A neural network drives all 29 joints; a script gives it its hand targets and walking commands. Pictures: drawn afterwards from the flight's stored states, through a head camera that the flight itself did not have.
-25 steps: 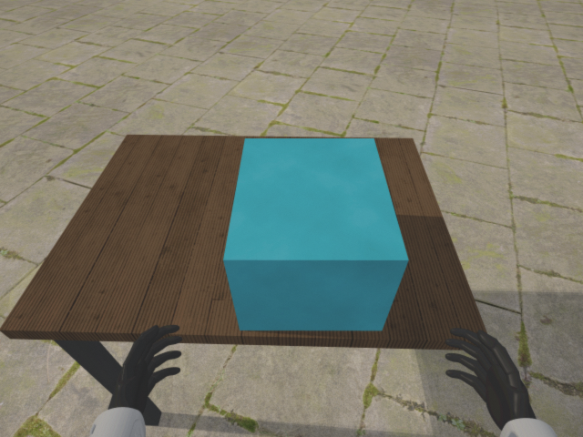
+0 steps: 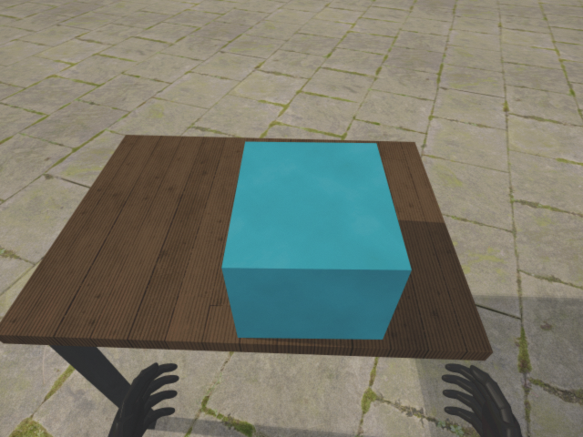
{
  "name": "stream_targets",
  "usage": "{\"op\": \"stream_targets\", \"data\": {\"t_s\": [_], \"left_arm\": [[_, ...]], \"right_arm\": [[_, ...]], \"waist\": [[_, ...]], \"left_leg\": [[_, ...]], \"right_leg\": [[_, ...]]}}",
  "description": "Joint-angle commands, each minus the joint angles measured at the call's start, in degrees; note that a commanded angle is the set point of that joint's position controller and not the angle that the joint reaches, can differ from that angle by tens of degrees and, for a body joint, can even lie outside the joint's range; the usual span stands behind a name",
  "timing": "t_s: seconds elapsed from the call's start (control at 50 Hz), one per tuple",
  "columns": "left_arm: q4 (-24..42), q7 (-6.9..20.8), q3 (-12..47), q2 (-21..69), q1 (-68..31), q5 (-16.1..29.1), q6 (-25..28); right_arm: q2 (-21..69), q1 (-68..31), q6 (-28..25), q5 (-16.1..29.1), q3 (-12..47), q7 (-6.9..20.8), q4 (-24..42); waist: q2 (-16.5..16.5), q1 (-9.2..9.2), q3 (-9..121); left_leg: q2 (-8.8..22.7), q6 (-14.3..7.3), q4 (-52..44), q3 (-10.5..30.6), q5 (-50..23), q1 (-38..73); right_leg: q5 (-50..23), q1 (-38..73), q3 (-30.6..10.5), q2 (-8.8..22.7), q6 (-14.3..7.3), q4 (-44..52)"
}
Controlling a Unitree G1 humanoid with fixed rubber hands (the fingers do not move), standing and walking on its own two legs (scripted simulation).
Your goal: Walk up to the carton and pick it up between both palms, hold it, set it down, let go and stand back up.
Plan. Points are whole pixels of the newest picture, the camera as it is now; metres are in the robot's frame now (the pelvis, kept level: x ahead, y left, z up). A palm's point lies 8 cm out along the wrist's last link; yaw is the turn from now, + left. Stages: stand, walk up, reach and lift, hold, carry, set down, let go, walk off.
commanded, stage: set down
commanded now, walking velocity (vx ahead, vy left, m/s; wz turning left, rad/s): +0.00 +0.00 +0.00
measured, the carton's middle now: (310, 235) +0.46 +0.01 +0.01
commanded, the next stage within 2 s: let go in 0.72 s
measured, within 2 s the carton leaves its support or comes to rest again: neither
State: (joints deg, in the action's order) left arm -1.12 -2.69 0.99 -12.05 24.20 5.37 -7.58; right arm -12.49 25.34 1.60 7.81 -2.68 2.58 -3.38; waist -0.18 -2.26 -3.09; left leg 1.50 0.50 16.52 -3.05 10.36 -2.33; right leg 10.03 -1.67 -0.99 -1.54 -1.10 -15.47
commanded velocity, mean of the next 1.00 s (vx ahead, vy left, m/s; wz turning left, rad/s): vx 0.00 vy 0.00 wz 0.00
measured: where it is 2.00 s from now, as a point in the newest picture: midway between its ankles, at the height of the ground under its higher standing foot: outside the picture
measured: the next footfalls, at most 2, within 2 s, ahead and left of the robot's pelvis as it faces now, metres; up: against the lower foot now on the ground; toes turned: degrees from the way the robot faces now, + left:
none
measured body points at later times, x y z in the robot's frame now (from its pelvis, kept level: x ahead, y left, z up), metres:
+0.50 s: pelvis -0.01 +0.01 +0.00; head -0.01 +0.01 +0.45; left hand +0.16 +0.24 -0.06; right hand +0.17 -0.22 -0.06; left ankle -0.01 +0.12 -0.75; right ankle -0.01 -0.11 -0.75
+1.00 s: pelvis +0.00 +0.01 +0.00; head +0.00 +0.01 +0.45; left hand +0.17 +0.24 -0.09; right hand +0.17 -0.22 -0.09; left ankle -0.01 +0.12 -0.75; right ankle -0.01 -0.11 -0.75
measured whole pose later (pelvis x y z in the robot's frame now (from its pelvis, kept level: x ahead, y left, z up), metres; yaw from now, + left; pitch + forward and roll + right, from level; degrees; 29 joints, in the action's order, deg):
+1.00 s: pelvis +0.00 +0.01 +0.00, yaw +0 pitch -4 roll +0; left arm -29.6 -0.4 -0.5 -11.9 10.8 0.1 -7.2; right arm -10.2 9.3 -10.0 -1.2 -2.3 1.5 -41.0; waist 0.3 -0.5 -4.1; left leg 1.4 0.0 21.4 -3.0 12.8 -4.1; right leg 11.9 -2.9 -0.6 -1.2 -0.5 -19.3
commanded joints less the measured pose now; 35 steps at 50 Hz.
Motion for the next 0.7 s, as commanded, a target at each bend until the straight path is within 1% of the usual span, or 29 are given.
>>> {"op": "stream_targets", "data": {"t_s": [0.0, 0.02, 0.04, 0.06, 0.08, 0.1, 0.12, 0.16, 0.18, 0.2, 0.22, 0.24, 0.28, 0.32, 0.34, 0.36, 0.4, 0.42, 0.44, 0.46, 0.48, 0.5, 0.54, 0.56, 0.58, 0.6, 0.62, 0.64, 0.68], "left_arm": [[4.0, 0.3, -1.9, -5.0, -2.8, 0.0, 1.8], [1.9, 0.4, -1.8, -4.5, -2.6, -0.5, 1.4], [2.3, 0.5, -1.5, -4.5, -2.7, -0.2, 1.5], [-0.4, 0.9, -1.5, -4.6, -3.7, -0.5, 1.2], [1.2, 0.6, -1.5, -4.7, -4.4, -0.1, 1.5], [1.2, 0.2, -1.6, -4.2, -5.2, -0.4, 1.8], [-1.2, 0.4, -1.0, -4.0, -5.2, -0.5, 1.4], [-2.3, 0.4, -1.6, -4.6, -6.4, -0.5, 1.6], [-3.7, 0.3, -1.2, -4.4, -7.2, -0.5, 1.6], [-5.4, 0.5, -1.5, -4.0, -7.2, -1.2, 1.4], [-6.6, 0.5, -1.4, -4.0, -8.3, -1.4, 1.1], [-6.5, 0.7, -1.9, -4.5, -8.1, -1.2, 1.3], [-7.0, 0.6, -2.1, -4.5, -8.8, -1.6, 1.8], [-9.6, 0.5, -1.9, -4.6, -9.5, -2.2, 1.8], [-10.0, 0.7, -1.9, -4.5, -10.0, -2.2, 1.7], [-12.0, 0.8, -2.2, -4.2, -10.6, -2.8, 1.5], [-12.2, 0.7, -1.8, -3.8, -11.6, -3.1, 1.7], [-11.5, 0.7, -1.7, -4.0, -12.1, -2.9, 1.8], [-12.5, 0.8, -1.5, -4.3, -12.1, -2.8, 2.1], [-12.4, 0.7, -1.6, -4.2, -12.4, -3.1, 2.1], [-12.3, 0.9, -1.7, -4.3, -11.6, -2.7, 2.2], [-13.2, 0.6, -1.5, -4.1, -12.3, -3.0, 2.1], [-15.4, 0.7, -1.8, -3.6, -12.4, -3.9, 1.9], [-16.8, 0.8, -1.7, -3.2, -12.7, -4.7, 1.4], [-17.6, 0.9, -2.3, -3.3, -13.7, -4.9, 1.2], [-17.9, 1.0, -1.8, -3.7, -13.8, -4.4, 1.3], [-17.0, 1.0, -2.0, -4.1, -14.4, -4.3, 1.4], [-17.3, 0.8, -2.1, -4.1, -15.0, -4.1, 1.5], [-20.2, 1.1, -2.5, -4.4, -15.6, -4.5, 1.2]], "right_arm": [[-4.5, -1.8, -2.0, -1.2, -1.9, -0.3, 3.9], [-4.6, -2.1, -2.0, -1.8, -1.9, -0.3, 2.2], [-4.6, -2.4, -2.3, -1.9, -2.0, -0.3, 1.9], [-4.1, -2.8, -2.1, -2.5, -1.8, -0.6, 0.0], [-4.0, -3.8, -2.5, -2.1, -2.1, -0.4, 1.2], [-4.3, -4.6, -2.7, -2.3, -2.3, -0.1, -0.3], [-4.2, -5.0, -2.8, -2.8, -2.3, -0.1, -1.7], [-3.9, -5.8, -3.2, -3.4, -2.0, -0.2, -2.6], [-3.3, -6.4, -3.2, -3.9, -2.1, -0.3, -3.9], [-3.9, -7.0, -3.3, -4.1, -2.1, -0.3, -5.4], [-3.8, -7.6, -3.2, -4.5, -2.0, -0.3, -7.2], [-3.5, -7.7, -3.8, -4.5, -1.8, -0.5, -6.5], [-3.0, -8.3, -4.8, -4.5, -1.4, -0.5, -7.6], [-3.7, -9.4, -5.3, -5.3, -1.9, -0.3, -10.7], [-3.5, -10.0, -5.4, -5.4, -1.9, -0.5, -10.9], [-3.7, -10.6, -5.6, -6.0, -1.9, -0.4, -13.7], [-3.8, -12.0, -6.5, -6.0, -2.2, -0.1, -16.1], [-3.6, -12.7, -6.9, -6.0, -2.1, -0.2, -15.9], [-3.4, -12.7, -7.3, -6.1, -1.9, -0.4, -16.5], [-3.5, -13.2, -7.6, -6.1, -1.9, -0.2, -17.6], [-3.7, -13.0, -8.3, -6.0, -2.0, -0.3, -16.1], [-3.9, -13.8, -8.3, -6.3, -2.0, 0.0, -18.2], [-4.4, -14.4, -8.9, -6.7, -1.7, 0.1, -21.0], [-4.8, -15.1, -8.8, -6.9, -2.0, 0.4, -23.6], [-4.4, -16.0, -8.8, -7.1, -1.5, 0.1, -24.0], [-4.1, -16.2, -9.1, -7.2, -1.5, 0.0, -23.3], [-3.9, -17.0, -9.2, -7.2, -1.7, 0.0, -23.2], [-3.7, -17.1, -9.5, -7.6, -1.7, 0.0, -23.8], [-3.7, -17.9, -9.6, -8.3, -1.3, -0.2, -26.6]], "waist": [[-0.4, 0.13, 0.7], [0.0, 0.05, 0.0], [-0.1, 0.13, 0.1], [-0.4, 0.66, -0.2], [-0.6, 0.26, 0.5], [0.0, -0.34, 0.9], [-0.5, 0.40, -0.1], [-0.5, -0.31, 0.7], [-0.7, 0.40, 0.2], [-0.2, 0.00, 0.1], [0.2, 0.35, -0.4], [-0.5, 0.35, 0.0], [-0.6, -0.28, 1.2], [0.2, 0.29, 0.9], [-0.1, 0.65, 0.7], [0.0, 0.36, 0.7], [0.9, 0.66, 1.0], [1.4, 0.57, 1.2], [0.9, 1.05, 1.6], [1.6, 0.54, 1.6], [0.4, 0.75, 2.6], [1.1, 0.40, 2.6], [1.4, 1.08, 1.2], [2.4, 1.15, 0.6], [1.4, 0.83, 0.0], [0.3, 1.17, 0.6], [0.6, 1.43, 1.0], [0.5, 0.91, 1.5], [0.6, 1.04, 0.7]], "left_leg": [[-1.7, 0.8, 0.5, 0.2, -11.0, 3.5], [-1.7, 0.9, 0.3, 0.1, -10.6, 3.4], [-1.5, 1.0, 0.5, 0.0, -11.2, 3.3], [-1.7, 0.8, 0.5, -0.1, -10.4, 3.5], [-1.3, 0.8, 0.4, 0.0, -10.4, 3.2], [-1.2, 1.0, 0.4, 0.2, -10.3, 2.7], [-1.2, 0.7, 0.3, 0.0, -9.1, 2.4], [-1.2, 0.6, 0.4, -0.5, -8.4, 1.9], [-1.5, 0.7, 0.6, -0.5, -7.6, 1.6], [-1.1, 0.7, 0.5, -0.4, -7.8, 1.9], [-1.4, 1.0, 0.7, -0.6, -7.1, 1.5], [-1.4, 0.8, 0.7, -0.7, -7.1, 1.6], [-1.4, 0.8, 0.8, -0.7, -8.2, 1.8], [-1.2, 1.0, 1.0, -0.6, -7.6, 1.7], [-1.3, 1.0, 1.1, -0.7, -7.7, 2.1], [-1.1, 1.1, 1.1, -0.5, -7.8, 1.9], [-0.7, 1.6, 1.1, -0.4, -7.8, 3.1], [-0.8, 1.8, 1.4, -0.5, -8.2, 2.6], [-1.0, 1.6, 1.8, -0.7, -8.4, 2.4], [-0.8, 1.8, 1.9, -0.5, -8.8, 2.8], [-0.7, 1.6, 1.9, -0.5, -9.4, 3.0], [-0.6, 1.7, 1.7, -0.4, -9.0, 2.9], [-0.7, 1.9, 2.0, -0.3, -9.0, 3.1], [-0.4, 2.2, 1.7, -0.1, -9.0, 3.3], [-0.8, 2.0, 1.8, -0.4, -8.4, 2.9], [-0.8, 1.7, 1.7, -0.5, -7.4, 3.1], [-0.7, 1.8, 1.5, -0.6, -6.9, 3.4], [-0.6, 1.8, 1.7, -0.7, -7.4, 2.9], [-0.9, 1.7, 1.9, -0.9, -7.1, 2.1]], "right_leg": [[-4.5, -7.4, -1.5, 1.4, -0.3, 3.5], [-3.9, -8.0, -1.2, 1.2, -0.4, 3.5], [-4.8, -7.6, -1.0, 1.2, -0.6, 3.2], [-4.4, -7.8, -1.2, 1.6, -0.3, 3.6], [-3.9, -7.7, -0.9, 1.4, -0.4, 3.4], [-3.3, -7.4, -0.6, 1.1, -0.6, 2.9], [-2.4, -8.1, -0.6, 1.2, -0.5, 3.2], [-1.9, -7.5, -0.5, 1.3, -0.3, 2.6], [-1.6, -7.8, -0.4, 1.4, -0.1, 2.7], [-1.6, -7.9, -0.3, 1.4, -0.3, 2.4], [-0.5, -8.2, -0.1, 1.3, -0.4, 2.3], [-1.6, -7.4, -0.4, 1.7, 0.0, 2.4], [-2.6, -6.6, 0.1, 1.3, -0.1, 1.7], [-2.4, -7.3, 0.3, 1.3, -0.1, 1.5], [-2.8, -7.6, 0.2, 1.3, -0.1, 1.7], [-2.2, -7.2, 0.4, 1.0, -0.3, 1.5], [-1.8, -8.0, 0.9, 0.7, -0.6, 1.5], [-2.2, -7.9, 1.0, 0.7, -0.6, 1.1], [-3.5, -6.9, 0.9, 0.9, -0.4, 0.8], [-3.6, -7.4, 0.9, 0.8, -0.7, 0.9], [-4.9, -6.6, 1.2, 0.7, -0.6, 0.8], [-3.9, -7.0, 1.2, 0.7, -0.6, 0.8], [-3.9, -7.5, 1.4, 0.4, -0.7, 0.5], [-3.4, -7.8, 1.6, 0.2, -1.0, 0.8], [-3.4, -7.3, 1.5, 0.3, -0.8, 0.8], [-2.7, -7.4, 1.4, 0.5, -0.7, 1.2], [-2.1, -7.5, 1.6, 0.5, -0.6, 1.1], [-2.2, -7.7, 1.6, 0.4, -0.6, 0.7], [-2.3, -7.3, 1.3, 0.7, -0.4, 0.4]]}}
